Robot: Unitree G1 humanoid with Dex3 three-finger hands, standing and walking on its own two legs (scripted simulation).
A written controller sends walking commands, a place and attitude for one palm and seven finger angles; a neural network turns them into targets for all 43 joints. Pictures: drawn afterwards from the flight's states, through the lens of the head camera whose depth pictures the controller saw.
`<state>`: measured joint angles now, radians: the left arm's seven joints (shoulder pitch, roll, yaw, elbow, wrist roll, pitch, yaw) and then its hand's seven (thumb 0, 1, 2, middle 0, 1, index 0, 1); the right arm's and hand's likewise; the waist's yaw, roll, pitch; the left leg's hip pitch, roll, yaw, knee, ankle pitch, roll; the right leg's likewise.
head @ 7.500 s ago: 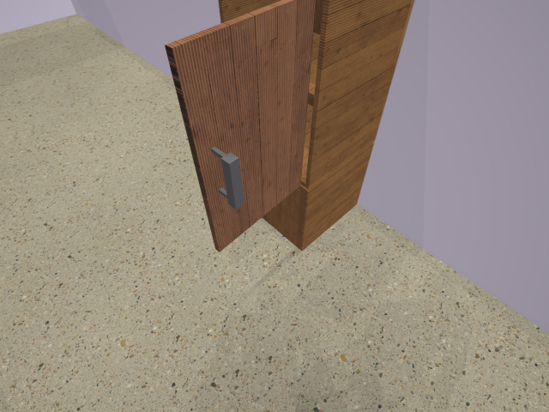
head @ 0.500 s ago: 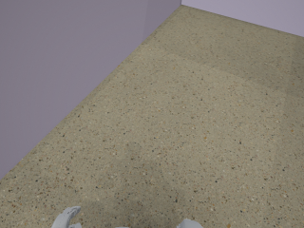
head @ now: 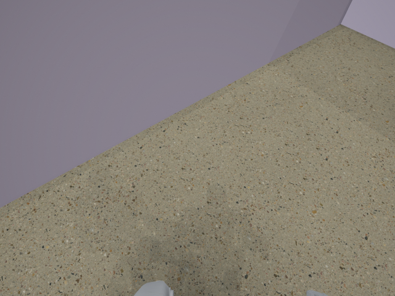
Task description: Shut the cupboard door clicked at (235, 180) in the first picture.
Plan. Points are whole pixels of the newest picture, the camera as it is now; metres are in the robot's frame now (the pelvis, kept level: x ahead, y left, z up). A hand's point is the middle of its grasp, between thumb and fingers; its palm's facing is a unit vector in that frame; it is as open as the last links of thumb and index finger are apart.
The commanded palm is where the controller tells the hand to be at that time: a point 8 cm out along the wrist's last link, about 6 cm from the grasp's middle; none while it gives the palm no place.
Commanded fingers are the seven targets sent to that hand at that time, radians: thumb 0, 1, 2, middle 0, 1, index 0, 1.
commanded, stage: walk to a spot facing it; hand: left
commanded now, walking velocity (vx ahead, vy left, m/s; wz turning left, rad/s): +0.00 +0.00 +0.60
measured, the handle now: out of the picture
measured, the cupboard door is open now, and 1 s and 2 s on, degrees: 94 94 94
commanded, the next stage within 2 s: none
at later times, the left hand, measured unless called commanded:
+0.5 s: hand out of the picture +0.09 +0.22 -0.15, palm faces +0.23 -0.93 -0.27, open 7.4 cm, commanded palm none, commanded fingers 0.00 0.90 0.90 -0.20 -0.30 -0.20 -0.30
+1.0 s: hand out of the picture -0.08 +0.16 -0.18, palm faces +0.60 -0.76 -0.25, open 7.4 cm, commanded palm none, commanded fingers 0.00 0.90 0.90 -0.20 -0.30 -0.20 -0.30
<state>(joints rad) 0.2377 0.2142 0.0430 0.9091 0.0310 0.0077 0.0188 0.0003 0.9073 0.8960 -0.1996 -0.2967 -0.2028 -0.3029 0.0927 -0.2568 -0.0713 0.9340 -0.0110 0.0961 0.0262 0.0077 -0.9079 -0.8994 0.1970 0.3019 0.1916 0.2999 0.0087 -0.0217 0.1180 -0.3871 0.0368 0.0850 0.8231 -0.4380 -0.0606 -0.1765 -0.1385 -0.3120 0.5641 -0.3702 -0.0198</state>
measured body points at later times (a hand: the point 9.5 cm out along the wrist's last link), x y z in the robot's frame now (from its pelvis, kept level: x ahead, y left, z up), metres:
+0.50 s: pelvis +0.01 -0.02 +0.00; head +0.07 -0.01 +0.44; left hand +0.08 +0.27 -0.13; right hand +0.13 -0.25 -0.16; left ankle +0.00 +0.12 -0.73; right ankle +0.03 -0.14 -0.72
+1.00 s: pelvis +0.02 -0.03 -0.01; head +0.05 +0.01 +0.43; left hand -0.11 +0.20 -0.16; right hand +0.28 -0.16 -0.14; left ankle -0.03 +0.06 -0.74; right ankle +0.04 -0.14 -0.73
